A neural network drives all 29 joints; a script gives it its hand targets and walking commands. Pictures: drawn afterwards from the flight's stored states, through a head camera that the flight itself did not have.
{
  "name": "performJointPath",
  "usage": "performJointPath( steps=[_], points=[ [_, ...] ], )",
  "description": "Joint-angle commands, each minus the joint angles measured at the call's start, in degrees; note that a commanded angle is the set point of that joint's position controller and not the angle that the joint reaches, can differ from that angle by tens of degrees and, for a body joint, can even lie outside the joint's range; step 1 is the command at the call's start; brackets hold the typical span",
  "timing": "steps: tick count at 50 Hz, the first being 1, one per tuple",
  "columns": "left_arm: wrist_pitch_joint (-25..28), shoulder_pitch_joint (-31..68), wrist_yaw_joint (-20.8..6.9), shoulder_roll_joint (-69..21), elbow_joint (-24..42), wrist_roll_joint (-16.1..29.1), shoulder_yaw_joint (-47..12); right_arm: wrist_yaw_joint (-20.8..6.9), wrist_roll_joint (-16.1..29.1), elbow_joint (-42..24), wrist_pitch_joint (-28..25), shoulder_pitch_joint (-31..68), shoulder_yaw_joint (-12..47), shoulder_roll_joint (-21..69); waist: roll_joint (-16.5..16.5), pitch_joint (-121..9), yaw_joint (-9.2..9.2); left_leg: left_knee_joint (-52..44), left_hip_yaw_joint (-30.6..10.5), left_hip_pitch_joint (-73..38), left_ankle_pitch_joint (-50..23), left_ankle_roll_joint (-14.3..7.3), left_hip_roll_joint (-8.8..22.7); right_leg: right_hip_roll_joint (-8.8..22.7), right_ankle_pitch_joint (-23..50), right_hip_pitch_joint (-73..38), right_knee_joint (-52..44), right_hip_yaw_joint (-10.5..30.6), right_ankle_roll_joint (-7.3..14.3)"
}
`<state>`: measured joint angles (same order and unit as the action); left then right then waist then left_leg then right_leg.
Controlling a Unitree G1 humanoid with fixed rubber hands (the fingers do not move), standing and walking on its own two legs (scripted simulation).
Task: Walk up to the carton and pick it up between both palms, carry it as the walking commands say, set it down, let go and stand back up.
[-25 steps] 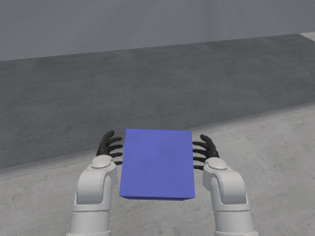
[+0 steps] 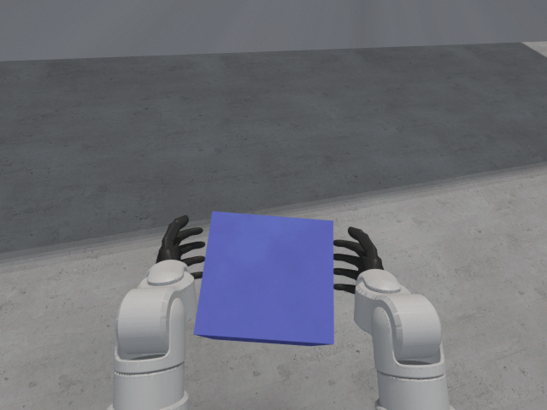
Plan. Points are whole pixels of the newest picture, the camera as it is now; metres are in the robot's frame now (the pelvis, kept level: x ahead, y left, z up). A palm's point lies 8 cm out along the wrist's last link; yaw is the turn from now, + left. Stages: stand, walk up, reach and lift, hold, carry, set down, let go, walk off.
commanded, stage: carry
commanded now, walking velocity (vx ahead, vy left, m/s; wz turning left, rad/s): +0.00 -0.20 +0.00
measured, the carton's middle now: (266, 286) +0.32 +0.01 -0.01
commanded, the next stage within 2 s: none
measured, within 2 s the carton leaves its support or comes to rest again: neither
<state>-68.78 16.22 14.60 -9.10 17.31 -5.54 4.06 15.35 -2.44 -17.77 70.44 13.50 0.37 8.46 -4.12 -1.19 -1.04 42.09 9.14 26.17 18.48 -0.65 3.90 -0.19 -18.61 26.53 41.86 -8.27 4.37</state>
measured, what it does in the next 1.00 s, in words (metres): steps to the right: right foot, then left foot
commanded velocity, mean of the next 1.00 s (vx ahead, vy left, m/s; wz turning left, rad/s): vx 0.00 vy -0.20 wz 0.00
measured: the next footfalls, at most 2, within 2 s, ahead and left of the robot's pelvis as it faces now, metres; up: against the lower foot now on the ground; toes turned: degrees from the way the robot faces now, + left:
right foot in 0.36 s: +0.00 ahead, -0.21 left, +0.00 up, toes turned -11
left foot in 0.66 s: +0.00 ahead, -0.07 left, +0.00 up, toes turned +10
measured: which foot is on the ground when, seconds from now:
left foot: down 0.00-0.38, up 0.40-0.64, down 0.66-1.00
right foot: down 0.00-0.00, up 0.02-0.34, down 0.36-0.68, up 0.70-1.00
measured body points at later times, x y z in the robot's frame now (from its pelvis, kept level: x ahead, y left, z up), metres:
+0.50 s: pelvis -0.04 -0.11 +0.01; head -0.03 -0.12 +0.46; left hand +0.26 -0.01 +0.10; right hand +0.23 -0.27 +0.08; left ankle -0.02 +0.03 -0.67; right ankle -0.04 -0.21 -0.71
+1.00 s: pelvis -0.09 -0.22 +0.03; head -0.08 -0.20 +0.48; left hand +0.21 -0.08 +0.13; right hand +0.20 -0.35 +0.12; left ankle -0.04 -0.08 -0.71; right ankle -0.11 -0.41 -0.67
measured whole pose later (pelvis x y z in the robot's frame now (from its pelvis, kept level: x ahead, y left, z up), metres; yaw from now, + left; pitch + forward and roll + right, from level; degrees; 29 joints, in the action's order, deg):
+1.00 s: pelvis -0.09 -0.22 +0.03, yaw -2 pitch +3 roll -4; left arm -66.4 14.4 15.3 -8.6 20.6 -3.2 1.9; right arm 14.5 -4.3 -20.1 67.0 11.7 0.8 8.1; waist 1.6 -2.3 2.5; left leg 30.5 6.9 22.4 10.7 2.7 12.2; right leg 3.8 -26.7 24.8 46.4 -2.9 -3.3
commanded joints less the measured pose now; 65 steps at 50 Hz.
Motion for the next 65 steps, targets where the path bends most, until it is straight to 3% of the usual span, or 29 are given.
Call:
performJointPath(
  steps=[1, 3, 6, 10, 13, 15, 16, 17, 18, 19, 21, 25, 30, 31, 32, 33, 34, 35, 38, 40, 45, 50, 52, 53, 54, 56, 58, 61, 65],
  points=[
    [1.8, 20.1, -12.7, -60.9, 9.5, 21.7, -35.2, -12.7, 15.7, -7.1, -5.3, 19.0, 22.3, 59.2, 21.0, -25.2, 0.41, -17.4, -25.9, -24.0, -35.4, -11.8, 24.1, 4.5, -14.1, 7.6, 22.0, 11.6, -5.0],
    [2.6, 21.4, -13.1, -62.1, 10.4, 22.7, -36.3, -12.9, 15.0, -8.9, -6.2, 19.4, 22.2, 59.6, 15.9, -23.2, 0.73, -19.1, -20.2, -22.8, -27.2, -8.0, 21.2, 4.0, -12.2, 7.7, 17.3, 9.2, -5.3],
    [3.2, 19.9, -13.2, -62.6, 9.0, 23.1, -35.4, -12.7, 15.1, -11.6, -6.7, 20.8, 22.8, 58.5, 13.0, -21.4, 0.42, -18.6, -15.5, -23.7, -30.8, -6.3, 19.2, 2.0, -9.9, 8.1, 13.0, 4.8, -6.6],
    [2.5, 14.3, -12.8, -60.1, 6.1, 22.2, -34.3, -11.9, 14.0, -12.3, -6.3, 18.1, 22.6, 55.0, 17.3, -23.0, 0.21, -16.5, -14.2, -27.6, -43.0, -6.7, 19.4, 0.4, -11.0, 4.5, 3.8, 1.0, -7.7],
    [1.3, 10.6, -12.5, -57.7, 2.8, 20.6, -33.2, -11.8, 13.0, -8.9, -5.2, 15.4, 22.1, 52.8, 20.5, -23.2, 0.74, -15.4, -10.9, -25.5, -36.7, -5.0, 17.5, -0.5, -5.9, -1.3, -7.7, -1.3, -6.8],
    [0.9, 10.8, -12.6, -57.3, 2.1, 20.1, -32.9, -12.0, 12.8, -7.3, -4.7, 14.6, 22.5, 52.4, 19.2, -23.0, 1.51, -10.7, -5.7, -23.4, -31.1, -1.0, 13.4, 0.5, 5.8, -8.1, -23.4, -1.9, -5.6],
    [1.1, 13.3, -12.7, -57.3, 3.3, 19.9, -32.8, -12.1, 13.1, -6.9, -4.7, 15.2, 23.1, 53.0, 12.7, -23.5, 1.31, -5.9, -3.0, -17.2, -24.5, 1.3, 10.5, 4.8, 10.8, -14.5, -24.4, 2.6, -4.7],
    [1.2, 13.9, -13.0, -56.6, 3.6, 20.0, -32.6, -12.3, 13.5, -7.7, -4.7, 16.4, 23.9, 53.4, 2.3, -22.8, 1.29, 0.7, -0.5, -4.4, -10.6, 3.9, 6.5, 13.1, 27.9, -21.6, -21.7, 12.8, -1.7],
    [1.3, 15.3, -13.2, -57.2, 4.8, 20.3, -32.8, -12.5, 14.6, -9.3, -4.6, 19.1, 25.4, 54.7, -7.6, -18.7, 1.38, 7.7, 0.1, 8.7, 16.2, 4.7, 1.4, 17.4, 42.2, -25.4, -18.7, 17.4, 2.3],
    [1.0, 16.5, -13.4, -56.6, 5.7, 20.4, -32.9, -12.4, 15.0, -7.6, -4.3, 18.9, 25.9, 56.0, -7.3, -17.1, 0.9, 15.8, -2.4, 11.0, 22.6, 3.6, 1.3, 20.0, 43.6, -23.9, -17.9, 17.8, 4.0],
    [1.7, 15.7, -13.5, -59.4, 5.1, 18.8, -30.2, -12.8, 18.2, -12.1, -4.3, 26.4, 29.3, 59.0, -4.7, -16.4, 1.39, 18.4, -2.5, 8.5, 15.5, 4.2, 1.7, 15.1, 30.8, -19.2, -18.3, 9.9, 5.6],
    [2.9, 11.8, -12.9, -60.6, 4.0, 16.6, -26.8, -13.5, 22.0, -17.6, -4.4, 31.6, 33.3, 59.9, -11.3, -16.3, 1.52, 17.1, -1.4, 11.8, 11.3, 4.0, 1.4, 14.2, 30.7, -20.5, -17.0, 8.1, 7.4],
    [3.2, 10.9, -12.3, -59.1, 5.4, 17.9, -28.1, -13.0, 20.0, -12.5, -4.5, 20.8, 29.8, 57.8, -3.7, -25.3, 0.04, -10.5, 1.2, -4.0, -0.9, 2.3, -1.0, 11.5, 38.7, -22.9, -7.2, 5.1, 6.4],
    [3.0, 9.3, -12.0, -58.4, 4.7, 18.1, -29.2, -13.1, 18.9, -11.2, -4.6, 19.4, 28.2, 56.6, 1.5, -26.4, -0.21, -19.6, -2.7, -13.6, -10.1, 1.8, 2.2, 9.8, 34.3, -16.6, -4.5, 3.7, 3.5],
    [2.9, 10.5, -12.0, -58.1, 5.4, 18.6, -30.7, -13.2, 18.1, -10.0, -5.0, 18.0, 26.4, 55.6, 12.9, -27.9, -0.41, -19.8, -15.0, -27.1, -26.4, -1.4, 11.9, 7.3, 19.0, -2.4, 0.7, 3.7, 0.0],
    [2.8, 11.1, -11.9, -57.8, 6.1, 18.4, -31.8, -13.1, 17.3, -8.3, -5.3, 17.4, 25.2, 54.8, 28.0, -27.9, 1.16, -20.4, -31.4, -33.1, -42.3, -6.7, 25.1, 2.9, -12.2, 8.6, 8.7, 3.6, -3.5],
    [3.1, 13.2, -11.8, -57.3, 6.7, 18.4, -32.6, -13.3, 16.8, -6.1, -5.3, 16.8, 24.4, 55.6, 22.4, -25.8, 1.93, -18.8, -28.6, -31.7, -43.3, -8.6, 25.2, 4.1, -14.8, 9.3, 16.5, 9.9, -3.9],
    [3.4, 16.2, -12.0, -58.0, 11.0, 20.4, -35.3, -13.4, 16.6, -6.8, -6.2, 16.3, 23.6, 56.7, 23.4, -25.9, 0.77, -17.0, -25.7, -31.3, -42.3, -10.9, 24.7, 4.4, -14.9, 10.6, 21.6, 12.4, -4.0],
    [4.0, 21.9, -12.8, -60.6, 12.5, 22.5, -38.0, -13.6, 15.2, -8.8, -7.3, 17.8, 22.6, 58.2, 15.3, -20.5, 0.6, -21.4, -18.6, -22.7, -22.2, -8.1, 20.4, 5.4, -9.6, 9.6, 20.4, 10.6, -5.3],
    [4.2, 23.1, -13.2, -60.9, 12.6, 23.9, -37.5, -13.0, 14.9, -11.5, -7.6, 20.0, 22.8, 57.7, 12.3, -17.6, 0.34, -21.8, -15.0, -20.9, -20.3, -6.8, 18.4, 4.2, -8.2, 9.2, 16.6, 7.7, -6.2],
    [2.2, 13.0, -12.6, -57.2, 5.9, 21.5, -34.1, -11.4, 13.5, -12.5, -6.1, 17.3, 23.2, 52.3, 15.8, -19.2, 0.09, -20.8, -13.3, -23.4, -27.0, -6.9, 18.7, 2.1, -8.6, 4.1, 6.2, 1.8, -8.3],
    [0.1, 8.6, -12.0, -54.2, 0.0, 18.4, -31.8, -11.5, 12.4, -7.5, -4.0, 15.4, 22.4, 49.2, 20.4, -19.0, 1.39, -15.8, -6.1, -18.7, -17.8, -2.7, 14.1, 0.0, 1.4, -5.8, -15.9, -2.8, -6.6],
    [0.3, 14.2, -12.2, -54.8, 2.4, 18.7, -31.8, -11.9, 13.1, -6.0, -3.7, 16.4, 23.0, 51.1, 8.7, -19.5, 1.32, -5.7, 0.0, -9.4, -8.2, 2.3, 8.2, 6.6, 8.8, -15.4, -24.2, 5.0, -4.5],
    [0.4, 15.9, -12.4, -54.3, 3.5, 18.8, -31.6, -12.3, 13.9, -6.7, -3.5, 18.0, 24.0, 52.3, -5.3, -16.9, 1.38, 2.6, 1.7, 5.5, 9.5, 5.0, 2.8, 17.2, 19.4, -20.3, -24.9, 19.7, -0.2],
    [0.3, 16.9, -12.6, -54.6, 4.1, 19.0, -31.7, -12.4, 14.8, -7.1, -3.4, 20.1, 25.1, 53.3, -10.0, -14.7, 1.08, 13.3, -1.3, 10.9, 22.3, 4.3, 1.9, 20.4, 25.0, -18.3, -22.6, 21.7, 3.5],
    [0.8, 16.2, -13.0, -56.4, 3.5, 17.8, -29.5, -12.4, 17.6, -9.3, -3.3, 25.7, 28.6, 57.5, -5.4, -14.5, 1.22, 22.1, -5.8, 8.5, 17.9, 3.8, 2.0, 17.7, 15.6, -13.2, -22.7, 15.0, 4.6],
    [2.2, 16.4, -12.8, -58.9, 4.5, 17.5, -27.4, -13.0, 20.5, -13.1, -3.9, 31.4, 30.8, 59.8, -9.5, -12.9, 1.27, 23.0, -3.9, 10.5, 12.2, 3.7, 1.4, 14.6, 11.0, -12.3, -22.3, 11.6, 5.2],
    [3.4, 12.2, -12.8, -60.6, 3.7, 16.4, -25.0, -13.0, 22.8, -17.5, -4.4, 33.8, 34.1, 61.1, -12.0, -16.6, 1.44, 21.4, -2.8, 12.6, 9.2, 4.0, 1.7, 14.2, 16.4, -18.4, -20.5, 9.7, 6.3],
    [4.1, 10.4, -12.4, -59.4, 5.2, 17.3, -26.3, -12.4, 21.1, -13.7, -4.9, 24.8, 31.2, 58.8, -4.5, -26.2, 1.88, 9.0, -2.9, 5.0, 9.0, 3.7, 0.5, 15.9, 33.8, -25.7, -14.6, 12.0, 8.4]
  ],
)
